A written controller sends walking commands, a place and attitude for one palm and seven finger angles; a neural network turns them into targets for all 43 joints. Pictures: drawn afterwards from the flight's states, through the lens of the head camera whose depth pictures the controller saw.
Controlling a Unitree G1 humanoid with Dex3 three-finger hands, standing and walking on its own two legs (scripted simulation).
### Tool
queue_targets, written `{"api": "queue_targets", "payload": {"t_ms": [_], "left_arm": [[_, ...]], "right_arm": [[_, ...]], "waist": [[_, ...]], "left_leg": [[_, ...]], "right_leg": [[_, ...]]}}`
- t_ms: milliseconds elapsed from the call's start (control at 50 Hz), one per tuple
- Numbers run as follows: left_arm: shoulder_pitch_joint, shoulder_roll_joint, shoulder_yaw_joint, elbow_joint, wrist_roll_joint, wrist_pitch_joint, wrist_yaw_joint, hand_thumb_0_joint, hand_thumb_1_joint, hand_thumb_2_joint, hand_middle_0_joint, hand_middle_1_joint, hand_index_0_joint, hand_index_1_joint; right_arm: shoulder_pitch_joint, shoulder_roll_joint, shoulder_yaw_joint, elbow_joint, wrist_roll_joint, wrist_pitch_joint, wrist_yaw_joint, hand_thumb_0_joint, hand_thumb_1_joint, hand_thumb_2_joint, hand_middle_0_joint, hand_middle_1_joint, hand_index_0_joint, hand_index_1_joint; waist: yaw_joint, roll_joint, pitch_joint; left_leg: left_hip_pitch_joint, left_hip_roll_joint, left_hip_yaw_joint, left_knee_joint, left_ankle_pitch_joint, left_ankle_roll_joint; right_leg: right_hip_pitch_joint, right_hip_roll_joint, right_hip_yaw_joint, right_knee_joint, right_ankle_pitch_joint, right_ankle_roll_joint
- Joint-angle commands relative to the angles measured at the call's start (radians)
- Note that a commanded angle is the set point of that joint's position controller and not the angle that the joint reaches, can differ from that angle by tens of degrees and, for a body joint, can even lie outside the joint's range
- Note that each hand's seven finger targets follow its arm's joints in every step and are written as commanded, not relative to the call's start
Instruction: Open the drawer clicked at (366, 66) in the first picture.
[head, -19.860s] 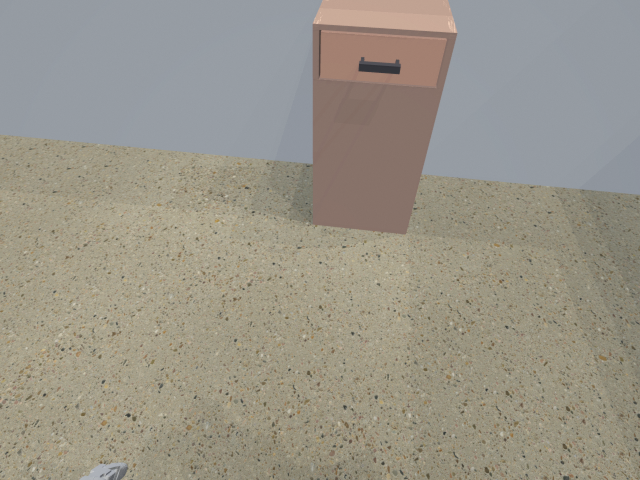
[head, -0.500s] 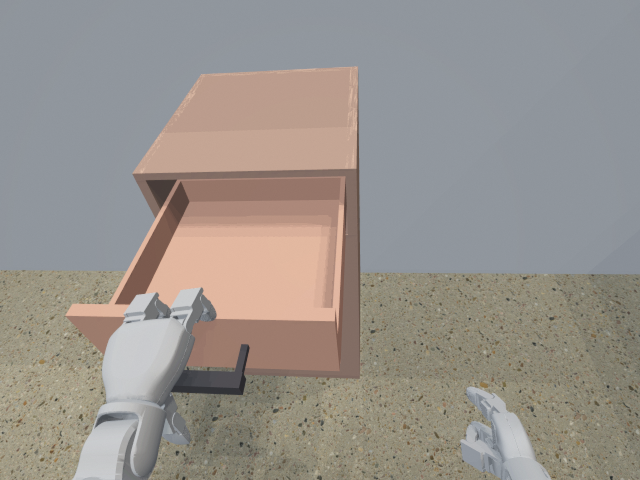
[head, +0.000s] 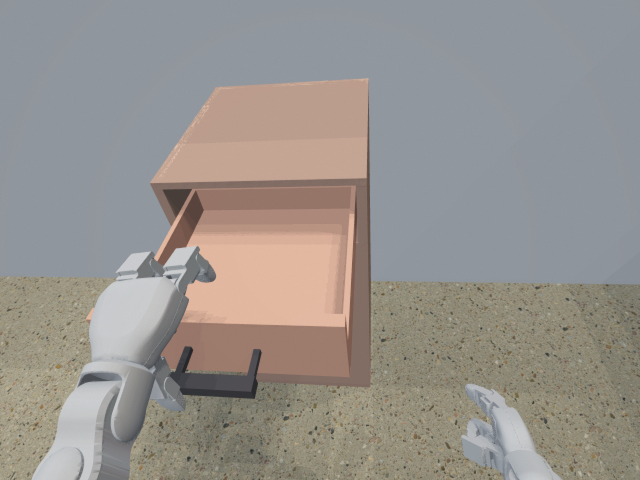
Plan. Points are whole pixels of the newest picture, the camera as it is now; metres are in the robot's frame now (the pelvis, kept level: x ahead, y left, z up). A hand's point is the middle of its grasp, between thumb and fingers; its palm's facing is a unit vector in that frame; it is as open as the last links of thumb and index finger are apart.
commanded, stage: lift the hand off the handle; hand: left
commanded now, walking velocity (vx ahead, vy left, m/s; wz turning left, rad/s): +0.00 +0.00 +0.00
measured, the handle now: (216, 370) +0.25 +0.22 -0.03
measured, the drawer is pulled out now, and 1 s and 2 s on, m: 0.30 0.30 0.30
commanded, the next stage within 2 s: draw the hand back to the body in 0.08 s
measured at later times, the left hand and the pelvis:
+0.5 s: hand (154, 344) +0.20 +0.23 +0.12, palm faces +0.12 -0.10 -0.99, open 13.8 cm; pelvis -0.01 -0.01 +0.00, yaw +0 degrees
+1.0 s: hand (149, 331) +0.20 +0.21 +0.16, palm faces +0.35 -0.85 -0.39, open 13.3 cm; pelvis +0.00 +0.00 +0.00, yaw +0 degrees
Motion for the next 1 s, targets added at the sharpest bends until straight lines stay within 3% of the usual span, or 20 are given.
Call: {"api": "queue_targets", "payload": {"t_ms": [0,40,120,140,220,240,260,320,340,460,520,740,760,780,800,820,860,880,940,980], "left_arm": [[-0.18,0.137,0.104,-0.184,0.008,0.012,0.006,0.0,-0.5,0.3,-0.3,-1.2,-0.3,-1.2],[-0.15,0.103,0.081,-0.18,0.005,0.018,-0.01,0.0,-0.5,0.3,-0.3,-1.2,-0.3,-1.2],[-0.125,0.202,0.194,-0.198,-0.002,0.009,0.001,0.0,-0.5,0.3,-0.3,-1.2,-0.3,-1.2],[-0.14,0.144,0.137,-0.202,0.008,0.004,0.001,0.0,-0.5,0.3,-0.3,-1.2,-0.3,-1.2],[-0.175,0.2,0.196,-0.214,-0.006,-0.02,0.023,0.0,-0.5,0.3,-0.3,-1.2,-0.3,-1.2],[-0.158,0.161,0.159,-0.206,0.001,-0.026,0.026,0.0,-0.5,0.3,-0.3,-1.2,-0.3,-1.2],[-0.165,0.194,0.188,-0.177,-0.006,-0.03,0.029,0.0,-0.5,0.3,-0.3,-1.2,-0.3,-1.2],[-0.153,0.212,0.217,-0.194,-0.018,-0.037,0.032,0.0,-0.5,0.3,-0.3,-1.2,-0.3,-1.2],[-0.147,0.175,0.181,-0.185,-0.014,-0.045,0.029,0.0,-0.5,0.3,-0.3,-1.2,-0.3,-1.2],[-0.062,0.237,0.257,-0.171,-0.047,-0.066,0.026,0.0,-0.5,0.3,-0.3,-1.2,-0.3,-1.2],[-0.048,0.238,0.276,-0.207,-0.065,-0.079,0.031,0.0,-0.5,0.3,-0.3,-1.2,-0.3,-1.2],[-0.013,0.243,0.294,-0.189,-0.058,-0.112,0.051,0.0,-0.5,0.3,-0.3,-1.2,-0.3,-1.2],[-0.004,0.266,0.315,-0.171,-0.067,-0.112,0.05,0.0,-0.5,0.3,-0.3,-1.2,-0.3,-1.2],[-0.031,-0.106,0.273,-0.232,-0.804,-0.215,0.036,0.0,-0.465,0.315,-0.298,-1.178,-0.298,-1.178],[0.044,0.015,0.336,-0.191,-0.836,-0.269,0.044,0.0,-0.43,0.33,-0.295,-1.155,-0.295,-1.155],[0.104,0.06,0.423,-0.215,-0.903,-0.303,0.052,0.0,-0.395,0.345,-0.292,-1.133,-0.292,-1.133],[0.031,0.085,0.448,-0.363,-0.928,-0.357,0.069,0.0,-0.325,0.375,-0.287,-1.087,-0.287,-1.087],[0.059,0.073,0.453,-0.342,-0.931,-0.367,0.078,0.0,-0.29,0.39,-0.285,-1.065,-0.285,-1.065],[0.115,0.025,0.438,-0.282,-0.946,-0.374,0.073,0.0,-0.185,0.435,-0.277,-0.997,-0.277,-0.997],[0.114,0.019,0.436,-0.296,-0.951,-0.383,0.066,0.0,-0.115,0.465,-0.273,-0.952,-0.273,-0.952]], "right_arm": [[-0.21,-0.072,-0.014,-0.179,0.004,-0.042,-0.001,0.0,-0.9,-0.9,0.2,0.3,0.2,0.3],[-0.216,-0.065,-0.004,-0.193,0.008,-0.044,0.008,0.0,-0.9,-0.9,0.2,0.3,0.2,0.3],[-0.226,-0.078,-0.008,-0.2,0.011,-0.031,0.005,0.0,-0.9,-0.9,0.2,0.3,0.2,0.3],[-0.214,-0.068,0.0,-0.201,0.005,-0.037,0.012,0.0,-0.9,-0.9,0.2,0.3,0.2,0.3],[-0.218,-0.075,-0.013,-0.196,0.008,-0.043,0.0,0.0,-0.9,-0.9,0.2,0.3,0.2,0.3],[-0.2,-0.068,-0.007,-0.197,0.001,-0.052,0.001,0.0,-0.9,-0.9,0.2,0.3,0.2,0.3],[-0.194,-0.073,-0.018,-0.175,0.003,-0.048,-0.005,0.0,-0.9,-0.9,0.2,0.3,0.2,0.3],[-0.211,-0.076,-0.017,-0.19,0.007,-0.058,-0.01,0.0,-0.9,-0.9,0.2,0.3,0.2,0.3],[-0.189,-0.073,-0.014,-0.186,0.002,-0.068,-0.01,0.0,-0.9,-0.9,0.2,0.3,0.2,0.3],[-0.175,-0.088,-0.029,-0.178,0.004,-0.071,-0.024,0.0,-0.9,-0.9,0.2,0.3,0.2,0.3],[-0.189,-0.09,-0.025,-0.199,0.009,-0.08,-0.028,0.0,-0.9,-0.9,0.2,0.3,0.2,0.3],[-0.153,-0.09,-0.026,-0.187,-0.003,-0.101,-0.039,0.0,-0.9,-0.9,0.2,0.3,0.2,0.3],[-0.154,-0.095,-0.036,-0.175,0.0,-0.092,-0.043,0.0,-0.9,-0.9,0.2,0.3,0.2,0.3],[-0.1,-0.023,-0.029,-0.258,0.006,-0.157,-0.061,0.0,-0.9,-0.9,0.2,0.3,0.2,0.3],[-0.102,-0.055,-0.023,-0.238,-0.005,-0.2,-0.077,0.0,-0.9,-0.9,0.2,0.3,0.2,0.3],[-0.093,-0.057,-0.015,-0.226,-0.012,-0.22,-0.097,0.0,-0.9,-0.9,0.2,0.3,0.2,0.3],[-0.05,-0.057,-0.016,-0.223,-0.023,-0.263,-0.11,0.0,-0.9,-0.9,0.2,0.3,0.2,0.3],[-0.029,-0.048,-0.013,-0.211,-0.028,-0.278,-0.112,0.0,-0.9,-0.9,0.2,0.3,0.2,0.3],[-0.001,-0.048,-0.015,-0.199,-0.03,-0.296,-0.104,0.0,-0.9,-0.9,0.2,0.3,0.2,0.3],[-0.001,-0.051,-0.02,-0.202,-0.029,-0.303,-0.1,0.0,-0.9,-0.9,0.2,0.3,0.2,0.3]], "waist": [[0.0,-0.084,-0.121],[0.005,-0.109,-0.133],[0.007,-0.092,-0.132],[0.01,-0.106,-0.148],[-0.001,-0.079,-0.133],[0.008,-0.086,-0.156],[-0.007,-0.088,-0.123],[0.0,-0.081,-0.127],[0.0,-0.103,-0.154],[-0.002,-0.118,-0.115],[-0.002,-0.085,-0.103],[0.005,-0.086,-0.125],[-0.003,-0.086,-0.088],[-0.098,-0.238,-0.018],[-0.084,-0.26,-0.029],[-0.067,-0.252,-0.013],[-0.06,-0.067,-0.109],[-0.059,-0.023,-0.102],[-0.066,-0.05,-0.014],[-0.065,-0.032,-0.012]], "left_leg": [[-0.075,-0.043,0.005,-0.082,0.243,0.04],[-0.088,-0.042,0.011,-0.079,0.238,0.042],[-0.104,-0.034,0.008,-0.072,0.207,0.035],[-0.099,-0.042,0.014,-0.07,0.228,0.04],[-0.09,-0.039,0.005,-0.066,0.183,0.037],[-0.079,-0.045,0.011,-0.063,0.201,0.043],[-0.077,-0.044,0.009,-0.069,0.193,0.04],[-0.079,-0.044,0.003,-0.064,0.173,0.037],[-0.069,-0.051,0.011,-0.055,0.2,0.045],[-0.08,-0.049,0.01,-0.06,0.175,0.041],[-0.088,-0.045,0.001,-0.056,0.156,0.036],[-0.083,-0.049,0.002,-0.057,0.171,0.038],[-0.094,-0.046,-0.002,-0.069,0.162,0.033],[-0.013,-0.013,0.008,-0.038,0.087,0.069],[-0.014,-0.004,0.006,-0.041,0.045,0.066],[-0.027,-0.006,0.0,-0.056,0.047,0.057],[-0.001,-0.017,0.01,-0.057,0.114,0.044],[-0.008,-0.02,0.015,-0.06,0.134,0.035],[-0.052,-0.015,0.013,-0.065,0.157,0.026],[-0.056,-0.015,0.012,-0.063,0.172,0.025]], "right_leg": [[0.131,0.057,-0.004,-0.054,0.121,-0.039],[0.146,0.054,-0.006,-0.045,0.11,-0.04],[0.153,0.064,0.022,-0.051,0.105,-0.038],[0.155,0.052,0.008,-0.043,0.112,-0.041],[0.119,0.062,0.031,-0.068,0.058,-0.04],[0.132,0.049,0.013,-0.06,0.065,-0.04],[0.114,0.056,0.023,-0.075,0.066,-0.04],[0.107,0.056,0.033,-0.082,0.039,-0.039],[0.122,0.043,0.018,-0.071,0.063,-0.037],[0.11,0.042,0.027,-0.085,0.052,-0.031],[0.089,0.045,0.033,-0.088,0.026,-0.032],[0.1,0.035,0.005,-0.071,0.033,-0.034],[0.087,0.041,0.009,-0.081,0.03,-0.033],[0.045,0.064,-0.022,-0.089,0.01,-0.028],[0.048,0.057,-0.018,-0.085,-0.034,-0.021],[0.05,0.053,-0.019,-0.106,-0.057,-0.018],[0.109,0.033,-0.014,-0.089,0.011,-0.023],[0.118,0.034,-0.02,-0.083,0.036,-0.026],[0.106,0.037,-0.027,-0.092,0.062,-0.028],[0.11,0.038,-0.024,-0.088,0.078,-0.029]]}}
